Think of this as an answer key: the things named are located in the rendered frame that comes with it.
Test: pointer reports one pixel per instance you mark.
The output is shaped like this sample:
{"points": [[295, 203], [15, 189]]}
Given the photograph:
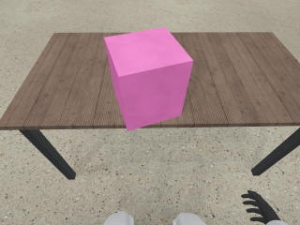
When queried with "robot thigh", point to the robot thigh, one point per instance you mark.
{"points": [[187, 219], [120, 218]]}

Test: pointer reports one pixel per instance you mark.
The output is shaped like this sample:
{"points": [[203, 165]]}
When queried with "table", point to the table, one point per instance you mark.
{"points": [[237, 79]]}

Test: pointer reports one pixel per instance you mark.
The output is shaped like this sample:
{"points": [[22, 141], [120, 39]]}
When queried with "carton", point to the carton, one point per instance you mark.
{"points": [[150, 74]]}

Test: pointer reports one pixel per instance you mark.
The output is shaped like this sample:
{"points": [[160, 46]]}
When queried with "left robot thigh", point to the left robot thigh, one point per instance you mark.
{"points": [[120, 218]]}

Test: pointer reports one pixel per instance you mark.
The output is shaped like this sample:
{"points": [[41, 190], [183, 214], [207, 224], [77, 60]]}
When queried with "robot right hand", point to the robot right hand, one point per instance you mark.
{"points": [[264, 209]]}

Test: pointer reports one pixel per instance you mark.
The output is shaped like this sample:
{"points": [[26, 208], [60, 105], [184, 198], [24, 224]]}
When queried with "right robot thigh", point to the right robot thigh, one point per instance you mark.
{"points": [[187, 219]]}

